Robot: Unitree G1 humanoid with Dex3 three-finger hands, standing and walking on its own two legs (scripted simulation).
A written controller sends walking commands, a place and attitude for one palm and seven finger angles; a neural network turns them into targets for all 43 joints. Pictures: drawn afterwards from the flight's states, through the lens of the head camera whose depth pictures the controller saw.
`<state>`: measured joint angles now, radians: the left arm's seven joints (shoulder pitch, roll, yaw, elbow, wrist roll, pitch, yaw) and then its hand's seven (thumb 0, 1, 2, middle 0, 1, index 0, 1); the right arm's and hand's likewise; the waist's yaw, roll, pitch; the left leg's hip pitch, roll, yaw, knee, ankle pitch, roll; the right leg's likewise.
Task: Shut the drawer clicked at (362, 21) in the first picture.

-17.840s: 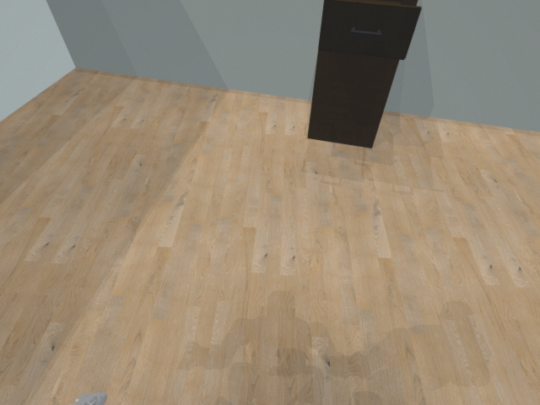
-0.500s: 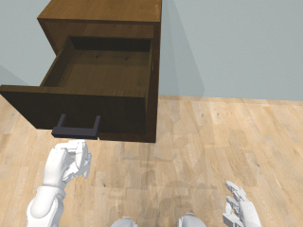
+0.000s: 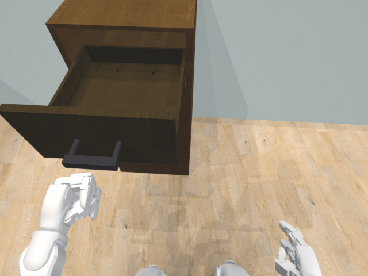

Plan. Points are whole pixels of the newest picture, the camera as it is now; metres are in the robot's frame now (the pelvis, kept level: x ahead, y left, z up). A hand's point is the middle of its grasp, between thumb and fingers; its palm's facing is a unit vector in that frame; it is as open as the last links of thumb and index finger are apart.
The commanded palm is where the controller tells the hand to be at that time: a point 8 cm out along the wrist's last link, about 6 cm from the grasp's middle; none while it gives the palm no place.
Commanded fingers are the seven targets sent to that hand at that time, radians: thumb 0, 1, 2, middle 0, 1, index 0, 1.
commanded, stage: push the drawer shut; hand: left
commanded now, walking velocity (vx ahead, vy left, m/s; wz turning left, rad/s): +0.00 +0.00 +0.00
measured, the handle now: (94, 153) +0.36 +0.22 +0.05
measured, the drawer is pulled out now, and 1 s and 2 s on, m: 0.30 0.22 0.10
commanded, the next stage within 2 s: none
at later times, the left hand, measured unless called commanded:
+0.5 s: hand (103, 185) +0.29 +0.18 +0.05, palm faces -0.01 -1.00 -0.07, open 2.8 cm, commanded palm +0.29 +0.23 +0.06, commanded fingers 0.00 0.90 0.90 -1.40 -1.60 -1.40 -1.60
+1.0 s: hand (110, 154) +0.36 +0.18 +0.05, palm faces -0.03 -1.00 -0.07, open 2.9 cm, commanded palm +0.35 +0.23 +0.06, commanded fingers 0.00 0.90 0.90 -1.40 -1.60 -1.40 -1.60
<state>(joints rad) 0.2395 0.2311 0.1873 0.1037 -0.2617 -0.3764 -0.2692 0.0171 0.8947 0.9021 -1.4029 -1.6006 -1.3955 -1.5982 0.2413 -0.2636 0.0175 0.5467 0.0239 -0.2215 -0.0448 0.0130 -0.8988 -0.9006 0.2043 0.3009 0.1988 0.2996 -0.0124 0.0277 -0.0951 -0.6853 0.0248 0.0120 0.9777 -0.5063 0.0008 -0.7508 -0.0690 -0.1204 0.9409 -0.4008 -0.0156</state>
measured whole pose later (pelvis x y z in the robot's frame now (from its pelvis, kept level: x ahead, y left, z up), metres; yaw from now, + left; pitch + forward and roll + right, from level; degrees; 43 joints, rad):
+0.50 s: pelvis -0.02 +0.00 +0.00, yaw +1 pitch +12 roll +0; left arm -0.02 0.23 0.15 0.29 -0.21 -0.37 -0.22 -0.06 0.80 0.97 -1.40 -1.60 -1.40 -1.60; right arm 0.23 -0.26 0.03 0.60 0.03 -0.20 -0.06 0.01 -0.90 -0.90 0.21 0.30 0.20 0.30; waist 0.00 0.03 -0.08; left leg -0.73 0.01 0.00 0.99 -0.48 0.00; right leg -0.78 -0.09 -0.13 0.96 -0.38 -0.02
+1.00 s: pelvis -0.03 +0.00 +0.00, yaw +0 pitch +13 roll +0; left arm -0.41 0.32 0.23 0.72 -0.19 -0.40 -0.25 -0.02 0.78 0.97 -1.40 -1.60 -1.40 -1.60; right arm 0.27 -0.27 0.05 0.63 0.03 -0.14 -0.06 0.01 -0.90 -0.90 0.21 0.30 0.20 0.30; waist -0.05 0.01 -0.06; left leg -0.75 0.02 0.02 0.98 -0.45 0.00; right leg -0.82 -0.07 -0.11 0.93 -0.34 -0.03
